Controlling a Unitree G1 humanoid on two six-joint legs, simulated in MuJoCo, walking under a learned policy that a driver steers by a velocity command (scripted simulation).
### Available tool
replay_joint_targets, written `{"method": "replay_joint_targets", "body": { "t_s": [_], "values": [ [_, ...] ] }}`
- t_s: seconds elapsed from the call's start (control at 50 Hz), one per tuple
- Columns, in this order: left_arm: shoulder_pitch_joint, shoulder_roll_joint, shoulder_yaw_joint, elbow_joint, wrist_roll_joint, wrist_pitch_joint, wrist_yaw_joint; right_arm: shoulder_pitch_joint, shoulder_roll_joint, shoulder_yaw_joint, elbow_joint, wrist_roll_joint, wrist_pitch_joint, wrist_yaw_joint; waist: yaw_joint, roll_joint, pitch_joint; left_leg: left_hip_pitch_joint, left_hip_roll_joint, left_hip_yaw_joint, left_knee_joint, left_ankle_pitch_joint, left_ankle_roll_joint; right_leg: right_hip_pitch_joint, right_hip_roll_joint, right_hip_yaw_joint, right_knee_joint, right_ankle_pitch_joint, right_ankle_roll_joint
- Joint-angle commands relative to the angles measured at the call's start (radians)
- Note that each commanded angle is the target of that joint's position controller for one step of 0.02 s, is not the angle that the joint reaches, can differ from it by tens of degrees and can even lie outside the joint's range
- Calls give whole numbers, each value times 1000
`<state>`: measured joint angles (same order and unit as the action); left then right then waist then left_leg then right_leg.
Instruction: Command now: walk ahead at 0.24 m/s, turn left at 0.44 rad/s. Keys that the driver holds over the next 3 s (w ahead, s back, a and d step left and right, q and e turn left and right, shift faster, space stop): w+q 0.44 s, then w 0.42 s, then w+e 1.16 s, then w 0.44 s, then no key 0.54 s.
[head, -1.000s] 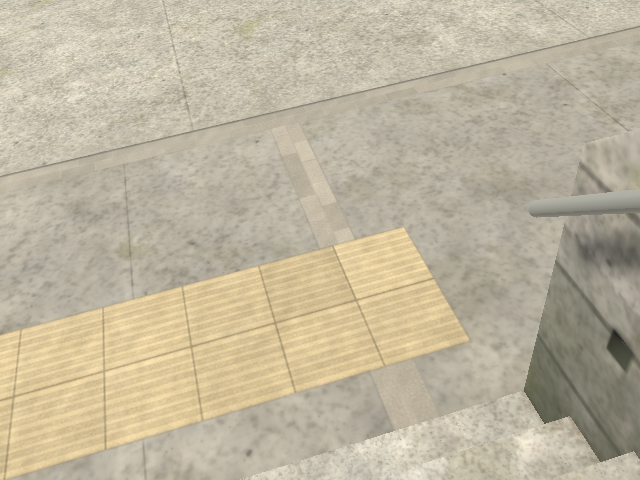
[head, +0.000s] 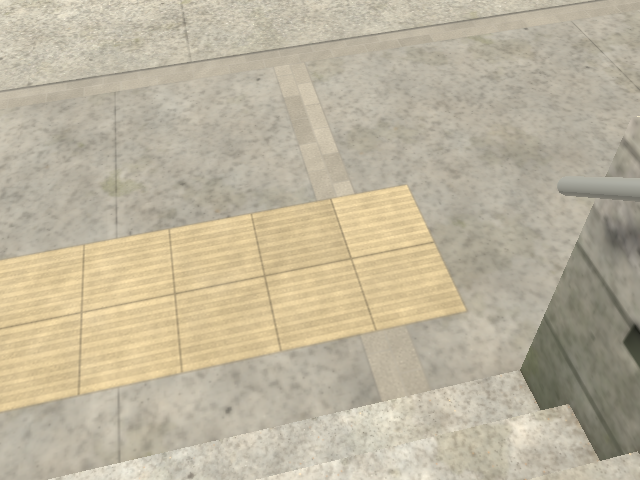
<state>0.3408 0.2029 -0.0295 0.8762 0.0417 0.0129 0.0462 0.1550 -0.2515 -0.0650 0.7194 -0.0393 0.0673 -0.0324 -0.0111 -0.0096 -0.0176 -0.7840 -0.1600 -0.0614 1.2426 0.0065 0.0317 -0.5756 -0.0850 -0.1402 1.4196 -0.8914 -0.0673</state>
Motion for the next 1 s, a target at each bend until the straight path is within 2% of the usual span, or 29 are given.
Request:
{"method": "replay_joint_targets", "body": {
  "t_s": [0.02, 0.1, 0.16, 0.18, 0.2, 0.24, 0.26, 0.28, 0.3, 0.32, 0.34, 0.38, 0.4, 0.46, 0.48, 0.56, 0.68, 0.76, 0.8, 0.82, 0.84, 0.86, 0.88, 0.9, 0.92, 0.94, 0.96, 0.98, 1.0],
  "values": [
    [57, 117, 41, -46, 16, -32, -4, -88, -56, -11, -82, -1, -2, 11, 57, -49, 28, -76, 57, -23, -172, 135, -20, 114, -181, 332, -443, 111, -62],
    [80, 155, 67, -25, 23, -27, 2, -167, -24, -3, -112, 41, -28, 47, 104, -102, 68, 53, 100, 47, -551, 206, 7, 168, -208, 260, -446, 117, -81],
    [4, 159, 76, -33, 12, -25, -10, -20, -24, -9, -63, 57, -10, 48, 22, -151, 12, 395, 91, 172, -469, 203, 57, 4, -228, 141, -338, 300, -56],
    [34, 144, 76, -39, 28, -13, -5, -14, -43, -10, -43, 87, -10, 51, 43, -100, 53, 330, 150, 89, -705, 89, 73, 124, -230, 130, -296, 332, -56],
    [100, 142, 88, 4, 23, -3, -6, 24, -28, -7, 1, 78, -11, 50, 61, -65, 35, 448, 142, 134, -747, 132, 71, 151, -220, 81, -193, 434, -61],
    [80, 170, 104, 20, 15, 6, -7, 279, -54, -23, 100, 43, -21, 45, -85, -4, -19, 777, 138, 63, -909, 80, 109, 48, -135, -21, 278, 675, -65],
    [-7, 102, 94, -9, 7, 5, -19, 336, -101, -30, 129, 36, -24, 53, -132, 157, -13, 947, 189, 4, -752, 175, 148, -259, -2, -78, 676, 167, -60],
    [-42, 49, 73, -91, 17, -5, -26, 360, -177, -18, 133, 39, -36, 73, -77, 234, 0, 1022, 235, -62, -458, 613, 116, -554, 14, 2, 803, 51, -52],
    [-7, 105, 77, -142, 11, -12, -31, 364, -199, -23, 121, 72, -34, 68, -48, 147, -120, 1062, 329, -246, -475, 545, 159, -640, -5, 110, 721, 134, -29],
    [-21, 107, 76, -167, 10, -23, -30, 392, -240, -37, 134, 72, -28, 59, -51, 162, -197, 1021, 463, -546, -674, -31, 282, -711, 13, 177, 656, 158, 11],
    [-95, 119, 75, -158, 36, -28, -9, 351, -196, -21, 136, 51, -33, 45, -41, 88, -91, 904, 482, -585, -765, -401, 310, -778, -8, 240, 550, 363, 46],
    [-150, 147, 86, -122, 35, -17, -3, 271, -105, 18, 116, 29, -62, 45, -2, 98, 74, 637, 394, -626, -812, -648, 214, -737, 2, 247, 330, 594, 92],
    [-189, 129, 80, -145, 9, -3, -13, 208, -22, 57, 83, 27, -71, 24, 38, 35, 139, 450, 356, -557, -825, -575, 195, -661, 13, 239, 134, 730, 147],
    [-91, 74, 68, -66, 25, 22, -17, 277, -73, 49, 122, 26, -88, 19, 55, 101, 84, 372, 278, -527, -752, -321, 167, -480, 54, 202, 105, 835, 158],
    [-73, 94, 78, -46, 10, 11, -29, 313, -48, 54, 162, 38, -97, 11, 62, 93, 108, 375, 220, -435, -679, -419, 141, -482, 53, 225, -30, 979, 153],
    [-160, 98, 84, -52, 18, -5, -47, 291, -59, 52, 165, 66, -101, 6, 50, 105, 130, 255, 197, -463, -634, -572, 152, -257, 61, 211, -304, 1291, 105],
    [-267, 67, 74, -70, 13, -36, -53, 369, -15, 59, 183, 43, -107, -13, -43, 131, 138, 340, 113, -371, -408, -246, 156, -67, 111, 176, -594, 1348, 68],
    [-209, 70, 71, -55, 8, -83, -61, 375, -17, 55, 209, 19, -109, -13, -90, 106, 135, 429, 78, -342, -159, 1, 163, 10, 147, 161, -716, 1268, 36],
    [-105, 71, 76, -54, -61, -86, -48, 322, -37, 45, 200, -13, -96, 1, -87, 104, 98, 463, 64, -297, -71, 317, 164, 231, 131, 109, -1036, 1139, 28],
    [58, 82, 82, 10, -48, -78, -43, 356, -28, 52, 229, 7, -96, 11, -33, 92, 66, 425, 80, -290, 123, 526, 151, 399, 104, 92, -1084, 1218, 1],
    [268, 134, 105, 75, -42, -67, -38, 320, -46, 44, 228, 14, -96, 18, 79, -28, 55, 192, 44, -218, 473, 291, 99, 683, 16, 157, -1215, 1313, -65],
    [474, 162, 107, 104, -60, -58, -47, 262, -21, 28, 211, 24, -97, 22, 196, -181, -47, -249, -135, -79, 1026, -889, 50, 1101, -214, 378, -975, 1655, -201],
    [389, 163, 84, 89, -25, -61, -84, 338, 19, 50, 120, 48, -105, 1, 30, -168, -125, -503, -41, -60, 1035, -971, 65, 1235, -335, 435, -640, 1977, -215],
    [422, 168, 92, 93, -45, -61, -92, 281, 7, 57, 120, 28, -109, -6, 84, -109, -157, -564, -8, -51, 986, -922, 76, 1183, -337, 428, -690, 1789, -256],
    [414, 153, 88, 101, -43, -69, -87, 217, -29, 46, 138, -4, -107, -12, 85, 32, -81, -532, 41, -102, 850, -773, 96, 955, -277, 415, -771, 1350, -233],
    [330, 212, 112, 106, -47, -71, -65, 193, -31, 48, 127, -26, -98, -4, 45, -71, -38, -500, 82, -70, 762, -699, 74, 743, -295, 572, -864, 931, -316],
    [273, 157, 79, 114, -40, -91, -53, 60, -36, 45, 100, -50, -85, 3, 11, -15, 103, -531, 122, -114, 565, -425, 38, 515, -217, 558, -872, 789, -264],
    [240, 103, 60, 124, -48, -91, -47, 45, -30, 41, 113, -56, -72, 10, -24, -30, 158, -450, 162, -34, 422, -292, 2, 331, -160, 540, -863, 850, -232],
    [97, 37, 27, 82, -59, -89, -23, -3, 21, 71, 67, -20, -74, 39, -93, 26, 205, -83, 164, 53, -21, 38, -55, -60, -50, 385, -962, 818, -174]
  ]
}}
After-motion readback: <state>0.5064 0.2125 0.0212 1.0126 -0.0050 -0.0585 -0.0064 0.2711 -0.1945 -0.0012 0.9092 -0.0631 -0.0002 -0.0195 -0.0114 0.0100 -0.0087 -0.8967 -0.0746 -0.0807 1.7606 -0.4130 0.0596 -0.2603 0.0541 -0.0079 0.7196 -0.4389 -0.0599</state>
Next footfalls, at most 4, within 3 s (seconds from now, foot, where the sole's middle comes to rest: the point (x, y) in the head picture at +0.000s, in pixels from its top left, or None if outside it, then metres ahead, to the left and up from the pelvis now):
0.26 left None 0.11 0.11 -0.84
0.84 right None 0.38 0.05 -1.05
1.26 left None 0.54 0.37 -1.25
1.80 right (283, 463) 0.81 0.19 -1.46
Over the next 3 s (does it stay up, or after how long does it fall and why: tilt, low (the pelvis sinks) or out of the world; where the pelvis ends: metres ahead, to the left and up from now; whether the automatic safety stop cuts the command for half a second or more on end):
stays up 1.28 0.28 -0.89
